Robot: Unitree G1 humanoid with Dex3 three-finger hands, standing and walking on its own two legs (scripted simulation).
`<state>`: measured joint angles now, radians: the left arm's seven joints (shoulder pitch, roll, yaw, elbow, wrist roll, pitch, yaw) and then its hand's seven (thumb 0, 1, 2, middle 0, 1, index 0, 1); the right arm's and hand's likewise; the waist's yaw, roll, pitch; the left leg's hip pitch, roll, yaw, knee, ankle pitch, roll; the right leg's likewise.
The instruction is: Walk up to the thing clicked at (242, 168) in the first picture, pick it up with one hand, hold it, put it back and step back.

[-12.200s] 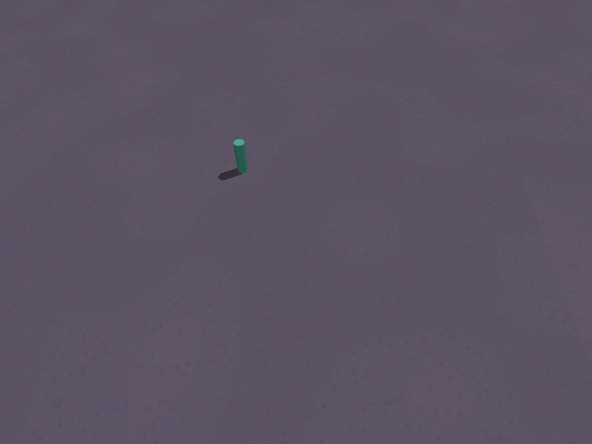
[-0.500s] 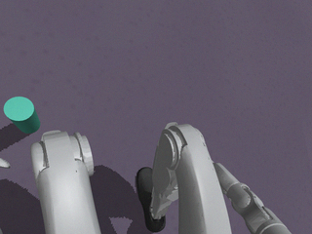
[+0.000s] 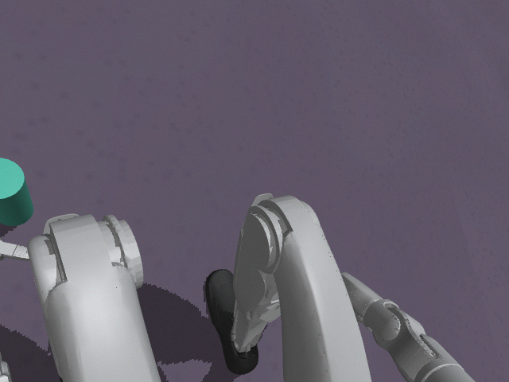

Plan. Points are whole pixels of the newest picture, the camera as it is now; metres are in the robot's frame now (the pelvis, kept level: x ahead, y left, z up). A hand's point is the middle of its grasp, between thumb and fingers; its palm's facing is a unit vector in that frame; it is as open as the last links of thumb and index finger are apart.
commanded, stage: close in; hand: left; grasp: from the side
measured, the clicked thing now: (7, 196) +0.39 +0.27 -0.19
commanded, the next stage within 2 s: close in 0.08 s
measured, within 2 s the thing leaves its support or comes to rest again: leaves its support in 1.12 s
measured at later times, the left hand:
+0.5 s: hand (3, 198) +0.38 +0.27 -0.17, palm faces +0.21 -0.98 +0.01, open 12.7 cm
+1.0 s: hand (8, 188) +0.39 +0.26 -0.17, palm faces +0.24 -0.97 +0.00, open 7.3 cm
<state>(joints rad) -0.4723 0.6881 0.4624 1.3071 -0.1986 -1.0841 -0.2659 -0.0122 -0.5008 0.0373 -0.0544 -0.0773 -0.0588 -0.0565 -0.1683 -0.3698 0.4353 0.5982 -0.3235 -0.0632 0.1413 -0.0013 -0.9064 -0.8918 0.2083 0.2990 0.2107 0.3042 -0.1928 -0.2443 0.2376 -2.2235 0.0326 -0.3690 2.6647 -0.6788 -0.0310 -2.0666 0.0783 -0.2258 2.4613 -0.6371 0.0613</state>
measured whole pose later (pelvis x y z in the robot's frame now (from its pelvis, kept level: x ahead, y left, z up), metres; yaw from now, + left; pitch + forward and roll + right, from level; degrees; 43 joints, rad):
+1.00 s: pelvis +0.00 +0.01 +0.00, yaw -2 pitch +9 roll -17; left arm -0.51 0.75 0.41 1.35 -0.13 -1.13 -0.07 0.02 0.07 0.94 -0.86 -1.05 -0.81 -1.03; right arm -0.18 -0.37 0.51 0.57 -0.36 -0.03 0.16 0.00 -0.88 -0.89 0.21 0.30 0.21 0.30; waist -0.22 -0.29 0.30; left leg -2.21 0.04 -0.42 2.68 -0.69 -0.03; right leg -2.04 0.10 -0.26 2.43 -0.62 0.07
